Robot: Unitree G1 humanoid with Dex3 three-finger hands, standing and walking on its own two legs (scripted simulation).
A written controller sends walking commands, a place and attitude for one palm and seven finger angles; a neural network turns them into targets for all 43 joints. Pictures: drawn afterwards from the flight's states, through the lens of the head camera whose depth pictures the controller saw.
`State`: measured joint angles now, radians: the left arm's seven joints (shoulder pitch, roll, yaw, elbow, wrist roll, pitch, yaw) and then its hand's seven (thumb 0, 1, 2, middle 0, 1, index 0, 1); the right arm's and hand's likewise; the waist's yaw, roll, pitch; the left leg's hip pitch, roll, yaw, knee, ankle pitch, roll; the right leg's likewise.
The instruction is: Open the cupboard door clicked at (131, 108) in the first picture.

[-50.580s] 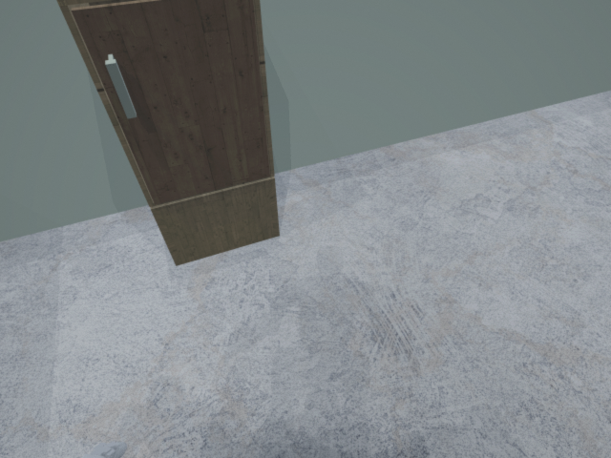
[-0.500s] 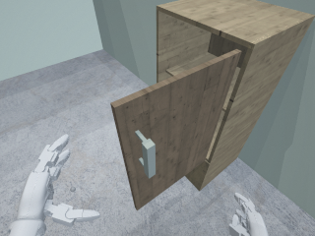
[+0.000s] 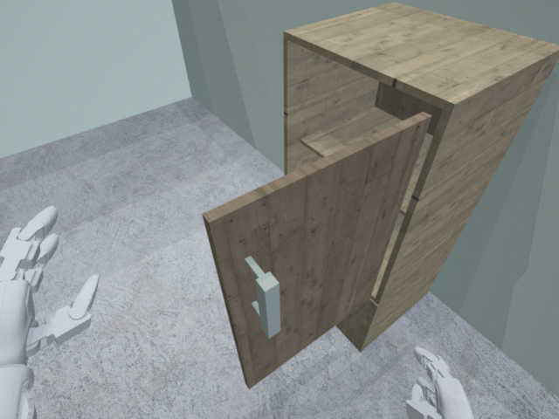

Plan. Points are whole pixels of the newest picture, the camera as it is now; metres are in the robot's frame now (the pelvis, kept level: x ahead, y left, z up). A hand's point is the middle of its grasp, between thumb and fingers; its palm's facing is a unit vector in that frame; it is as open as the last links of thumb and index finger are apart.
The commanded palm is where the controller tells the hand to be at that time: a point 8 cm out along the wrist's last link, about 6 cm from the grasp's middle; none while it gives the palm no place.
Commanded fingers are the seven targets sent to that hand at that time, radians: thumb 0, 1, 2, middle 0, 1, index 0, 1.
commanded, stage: draw the hand back to the body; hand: left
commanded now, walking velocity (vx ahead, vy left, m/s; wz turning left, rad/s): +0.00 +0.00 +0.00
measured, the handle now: (261, 297) +0.29 +0.07 +0.02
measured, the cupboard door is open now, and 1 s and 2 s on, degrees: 88 88 88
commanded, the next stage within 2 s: step back with the hand held close in 0.42 s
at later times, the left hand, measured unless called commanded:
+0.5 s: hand (83, 307) +0.18 +0.24 +0.16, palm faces +0.45 -0.80 -0.40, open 7.4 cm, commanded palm +0.13 +0.28 +0.17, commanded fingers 0.00 0.90 0.90 -0.20 -0.30 -0.20 -0.30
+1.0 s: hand (52, 333) +0.15 +0.25 +0.15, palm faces +0.33 -0.80 -0.50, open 7.4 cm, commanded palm +0.09 +0.30 +0.18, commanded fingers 0.00 0.90 0.90 -0.20 -0.30 -0.20 -0.30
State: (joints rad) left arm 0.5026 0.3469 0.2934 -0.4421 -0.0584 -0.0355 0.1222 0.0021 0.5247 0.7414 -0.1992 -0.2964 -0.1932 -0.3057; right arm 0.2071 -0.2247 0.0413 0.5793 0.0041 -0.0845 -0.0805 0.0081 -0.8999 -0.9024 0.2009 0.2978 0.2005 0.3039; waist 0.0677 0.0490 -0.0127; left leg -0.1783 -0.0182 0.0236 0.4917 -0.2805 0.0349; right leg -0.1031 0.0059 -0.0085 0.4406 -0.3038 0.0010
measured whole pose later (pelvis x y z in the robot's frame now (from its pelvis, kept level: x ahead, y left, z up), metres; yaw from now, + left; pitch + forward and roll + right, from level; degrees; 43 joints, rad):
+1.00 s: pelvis -0.06 +0.00 +0.00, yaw -2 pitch +0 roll -1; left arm 0.57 0.44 0.40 -0.50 -0.05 -0.14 0.14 0.01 0.89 0.90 -0.22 -0.30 -0.21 -0.31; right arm 0.18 -0.24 -0.02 0.54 0.02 0.03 -0.09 0.01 -0.90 -0.90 0.20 0.30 0.20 0.30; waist -0.01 0.01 0.04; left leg -0.30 0.01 0.05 0.48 -0.18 0.04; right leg -0.23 0.03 0.02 0.43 -0.19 0.00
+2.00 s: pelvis -0.26 +0.04 -0.02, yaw -6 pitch -2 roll -1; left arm 0.48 0.43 0.44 -0.46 -0.06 -0.15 0.16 0.01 0.88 0.90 -0.22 -0.30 -0.21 -0.31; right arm 0.26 -0.20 0.02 0.68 0.00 -0.09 -0.08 0.01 -0.90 -0.90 0.20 0.30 0.20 0.30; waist 0.00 -0.03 -0.03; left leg -0.41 -0.03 0.07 0.55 -0.12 0.07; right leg -0.11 0.04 0.00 0.67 -0.51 -0.02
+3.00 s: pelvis -0.32 +0.06 -0.01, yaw -1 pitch -1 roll -1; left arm 0.27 0.18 0.03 0.94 0.02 0.04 0.02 -0.02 1.01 0.90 -0.21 -0.30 -0.20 -0.30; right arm 0.22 -0.21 0.01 0.98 -0.04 0.04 -0.02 0.00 -0.91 -0.90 0.20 0.30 0.20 0.30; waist 0.00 -0.03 0.07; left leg -0.30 0.03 0.00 0.55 -0.22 -0.01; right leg -0.21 0.00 -0.10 0.53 -0.29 -0.03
